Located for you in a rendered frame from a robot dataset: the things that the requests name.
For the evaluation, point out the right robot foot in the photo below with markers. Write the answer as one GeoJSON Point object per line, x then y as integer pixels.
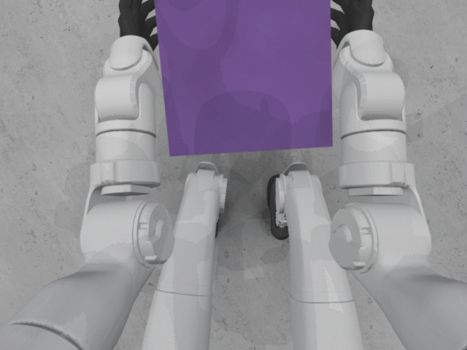
{"type": "Point", "coordinates": [279, 232]}

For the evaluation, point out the right robot upper arm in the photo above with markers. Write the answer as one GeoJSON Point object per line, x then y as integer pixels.
{"type": "Point", "coordinates": [387, 247]}

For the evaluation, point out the robot right forearm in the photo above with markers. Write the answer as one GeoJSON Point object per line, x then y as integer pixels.
{"type": "Point", "coordinates": [372, 122]}

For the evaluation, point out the left robot upper arm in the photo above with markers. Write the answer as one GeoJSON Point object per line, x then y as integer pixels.
{"type": "Point", "coordinates": [122, 242]}

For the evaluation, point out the right robot hand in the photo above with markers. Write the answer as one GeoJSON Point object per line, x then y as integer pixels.
{"type": "Point", "coordinates": [358, 15]}

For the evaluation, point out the robot left forearm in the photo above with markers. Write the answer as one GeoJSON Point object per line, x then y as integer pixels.
{"type": "Point", "coordinates": [125, 126]}

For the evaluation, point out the left robot hand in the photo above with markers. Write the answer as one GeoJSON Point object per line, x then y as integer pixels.
{"type": "Point", "coordinates": [133, 14]}

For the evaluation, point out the carton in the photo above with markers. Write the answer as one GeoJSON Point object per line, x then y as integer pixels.
{"type": "Point", "coordinates": [245, 75]}

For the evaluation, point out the robot right shin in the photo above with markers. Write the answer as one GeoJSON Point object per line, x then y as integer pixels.
{"type": "Point", "coordinates": [282, 221]}

